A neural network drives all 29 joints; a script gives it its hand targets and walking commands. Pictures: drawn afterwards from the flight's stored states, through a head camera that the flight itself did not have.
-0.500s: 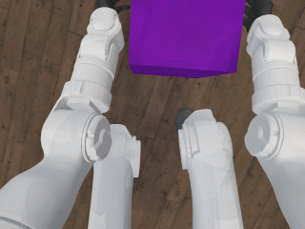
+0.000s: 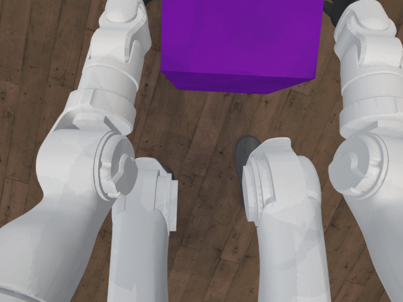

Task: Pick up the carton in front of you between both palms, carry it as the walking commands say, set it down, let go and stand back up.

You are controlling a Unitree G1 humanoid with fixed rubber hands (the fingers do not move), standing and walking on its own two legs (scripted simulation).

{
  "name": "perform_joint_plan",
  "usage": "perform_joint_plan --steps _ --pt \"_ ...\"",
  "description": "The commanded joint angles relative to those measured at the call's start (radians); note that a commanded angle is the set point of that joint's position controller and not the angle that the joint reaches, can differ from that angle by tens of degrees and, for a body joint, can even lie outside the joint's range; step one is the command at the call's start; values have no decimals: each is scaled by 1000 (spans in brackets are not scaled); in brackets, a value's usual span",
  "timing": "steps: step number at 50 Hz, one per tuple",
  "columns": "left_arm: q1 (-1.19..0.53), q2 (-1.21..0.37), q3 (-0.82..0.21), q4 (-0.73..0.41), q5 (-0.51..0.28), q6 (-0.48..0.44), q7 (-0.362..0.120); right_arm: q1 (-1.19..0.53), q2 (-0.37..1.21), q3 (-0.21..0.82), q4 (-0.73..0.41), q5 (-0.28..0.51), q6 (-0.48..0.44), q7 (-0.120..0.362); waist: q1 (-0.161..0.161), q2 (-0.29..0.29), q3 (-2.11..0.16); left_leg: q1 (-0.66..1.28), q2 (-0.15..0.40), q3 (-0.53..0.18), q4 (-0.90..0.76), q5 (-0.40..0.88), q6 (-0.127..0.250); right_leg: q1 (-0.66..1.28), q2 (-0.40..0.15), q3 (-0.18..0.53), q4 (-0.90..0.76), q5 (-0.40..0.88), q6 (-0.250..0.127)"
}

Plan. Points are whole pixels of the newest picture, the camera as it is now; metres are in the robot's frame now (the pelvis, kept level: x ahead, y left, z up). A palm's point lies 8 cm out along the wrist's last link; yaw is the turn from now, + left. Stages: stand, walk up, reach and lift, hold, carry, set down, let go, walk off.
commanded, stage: set down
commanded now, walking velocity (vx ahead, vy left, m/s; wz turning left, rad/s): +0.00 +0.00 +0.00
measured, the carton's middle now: (231, 28) +0.51 -0.12 -0.25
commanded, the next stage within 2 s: let go in 1.50 s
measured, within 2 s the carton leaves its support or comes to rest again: rests again in 0.22 s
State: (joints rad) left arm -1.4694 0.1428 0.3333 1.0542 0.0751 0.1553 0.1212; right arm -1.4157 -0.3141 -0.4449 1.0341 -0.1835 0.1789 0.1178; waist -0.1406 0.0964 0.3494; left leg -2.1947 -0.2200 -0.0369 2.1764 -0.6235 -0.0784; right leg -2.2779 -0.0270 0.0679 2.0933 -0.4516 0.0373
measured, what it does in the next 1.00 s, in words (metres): rises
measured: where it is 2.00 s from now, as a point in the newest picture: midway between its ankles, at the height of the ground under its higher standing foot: (205, 201)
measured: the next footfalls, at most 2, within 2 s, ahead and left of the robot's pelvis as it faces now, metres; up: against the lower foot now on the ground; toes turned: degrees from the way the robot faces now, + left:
none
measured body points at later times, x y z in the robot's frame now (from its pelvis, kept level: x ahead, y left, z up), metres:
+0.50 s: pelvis +0.00 -0.01 -0.01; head +0.37 -0.06 +0.23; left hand +0.57 +0.05 -0.19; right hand +0.50 -0.34 -0.18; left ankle +0.10 +0.11 -0.35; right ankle +0.14 -0.14 -0.35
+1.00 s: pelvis +0.01 -0.02 +0.09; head +0.34 -0.09 +0.40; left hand +0.58 +0.03 -0.02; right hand +0.51 -0.35 -0.02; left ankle +0.10 +0.11 -0.35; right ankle +0.14 -0.14 -0.35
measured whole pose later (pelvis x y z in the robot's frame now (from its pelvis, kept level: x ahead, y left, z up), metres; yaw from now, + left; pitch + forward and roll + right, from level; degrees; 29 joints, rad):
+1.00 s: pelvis +0.01 -0.02 +0.09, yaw -1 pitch +43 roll +5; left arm -1.25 0.18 0.23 0.87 -0.03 0.18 0.17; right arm -1.23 -0.40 -0.29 0.94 0.05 0.14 0.02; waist -0.10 0.05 0.06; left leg -2.00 -0.10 -0.01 1.84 -0.60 -0.06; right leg -2.13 0.01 0.06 1.78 -0.41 0.00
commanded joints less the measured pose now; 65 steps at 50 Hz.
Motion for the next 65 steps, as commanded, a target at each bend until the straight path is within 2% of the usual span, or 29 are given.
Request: perform_joint_plan --steps 1,2,3,6,9,10,12,13,15,17,23,26,33,35,36,43,46,50,51,52,53,54,58,59,60,61,62,64,65 --pt "-393 -605 -210 -10 -22 3 -169 -369 499 192 13 45 -7 139 -79 51 -829 162 13 97 -217 57 45 530 60 -80 -123 142 -77" --pt "-404 -603 -215 -7 -47 -4 -168 -355 484 162 39 40 -11 136 -110 51 -814 157 13 84 -213 56 48 515 53 -85 -115 145 -80" --pt "-406 -594 -210 -6 -36 -6 -167 -347 483 165 63 46 -11 134 -82 68 -790 153 16 81 -220 75 53 491 52 -74 -114 158 -79" --pt "-339 -494 -192 21 -30 -11 -146 -307 372 137 85 37 -30 105 -98 21 -805 190 22 90 -195 76 37 534 54 -86 -116 148 -61" --pt "-245 -98 -142 -14 -27 -41 -56 -190 -6 36 96 40 -96 12 -91 26 -821 252 44 103 -207 105 22 566 31 -89 -107 187 -45" --pt "-188 67 -153 -21 -66 -57 -6 -126 -195 4 142 69 -118 -42 -80 41 -842 296 54 117 -214 79 8 580 17 -93 -109 153 -42" --pt "-252 119 -219 -49 -156 -70 28 -178 -270 26 130 116 -169 -102 -140 -29 -902 292 65 89 -186 126 4 655 6 -91 -102 249 -40" --pt "-277 172 -221 -56 -173 -76 35 -234 -308 45 103 167 -186 -112 -95 -17 -924 304 77 74 -186 145 8 662 0 -75 -87 257 -40" --pt "-267 133 -280 -105 -230 -76 41 -273 -368 78 89 237 -214 -125 -105 -15 -1035 357 100 66 -166 227 -4 702 -10 -71 -73 338 -40" --pt "-249 197 -271 -93 -237 -80 46 -329 -344 154 45 306 -217 -118 -57 -55 -1097 351 106 72 -153 269 5 737 -13 -69 -57 404 -35" --pt "-246 177 -306 -233 -270 -64 46 -227 -350 174 54 365 -181 -79 -86 -30 -1224 429 107 106 -161 223 5 804 -9 -75 -88 391 -35" --pt "-181 165 -292 -254 -239 -38 59 -195 -353 197 35 369 -163 -88 -43 -25 -1282 433 99 135 -182 184 -3 894 2 -71 -110 381 -37" --pt "-183 187 -189 -369 -185 3 83 -199 -326 203 -143 337 -101 -117 -25 -102 -1418 444 87 159 -280 106 24 1041 34 -97 -212 305 -24" --pt "-163 159 -167 -345 -177 27 87 -206 -357 174 -180 294 -77 -122 -46 -99 -1364 406 90 153 -324 57 25 999 32 -105 -257 242 -25" --pt "-144 158 -160 -336 -175 27 80 -178 -273 202 -166 315 -64 -120 -15 -124 -1354 395 84 157 -334 88 33 1009 36 -97 -263 286 -24" --pt "-23 131 -88 -203 -110 10 58 -93 -195 182 -147 260 -59 -108 25 -177 -1252 305 76 154 -446 103 39 1006 56 -85 -384 308 1" --pt "-5 123 -99 -248 -100 -1 45 -62 -183 163 -176 256 -57 -101 31 -154 -1265 307 74 153 -488 119 42 1029 57 -83 -414 347 -1" --pt "-4 118 -113 -318 -117 18 49 -25 -240 118 -211 226 -45 -97 -24 -151 -1381 381 72 148 -581 127 30 1137 64 -97 -485 377 -4" --pt "5 115 -123 -353 -113 17 49 -22 -211 151 -234 244 -36 -94 4 -121 -1416 419 63 168 -574 130 25 1167 65 -92 -500 368 -6" --pt "-9 134 -100 -368 -122 26 52 -39 -250 130 -274 230 -34 -89 -22 -156 -1420 455 68 152 -600 122 29 1136 67 -107 -528 341 -3" --pt "-10 148 -102 -388 -109 32 49 -44 -227 128 -281 235 -25 -89 12 -113 -1407 443 65 164 -624 118 26 1172 60 -90 -555 336 -9" --pt "-6 109 -122 -378 -128 42 46 -65 -246 127 -320 228 -20 -83 -18 -146 -1436 468 66 149 -645 131 27 1193 65 -100 -574 336 -10" --pt "35 124 -123 -394 -106 64 45 -5 -234 115 -285 243 -3 -60 14 -83 -1456 577 70 147 -717 173 15 1192 78 -115 -623 385 -16" --pt "63 91 -118 -429 -100 61 42 31 -263 71 -340 211 -10 -65 -24 -115 -1427 564 74 144 -734 166 16 1210 77 -113 -655 386 -13" --pt "60 111 -126 -476 -97 57 44 43 -263 66 -292 191 -8 -60 -11 -52 -1496 609 70 144 -746 218 1 1228 78 -113 -641 456 -21" --pt "104 85 -137 -400 -108 70 44 12 -254 88 -342 221 -7 -55 -1 -73 -1487 665 81 134 -775 203 10 1228 78 -123 -671 424 -13" --pt "72 89 -126 -499 -112 67 44 71 -250 102 -271 202 2 -46 -10 -109 -1481 646 71 145 -798 200 0 1267 76 -125 -695 420 -14" --pt "119 95 -119 -459 -102 73 43 68 -245 83 -319 209 -3 -37 -10 -106 -1466 698 77 129 -848 182 8 1312 82 -131 -740 401 -11" --pt "126 82 -116 -450 -85 65 34 84 -212 100 -296 220 -4 -30 26 -62 -1374 680 80 130 -862 218 2 1253 74 -114 -762 421 -17"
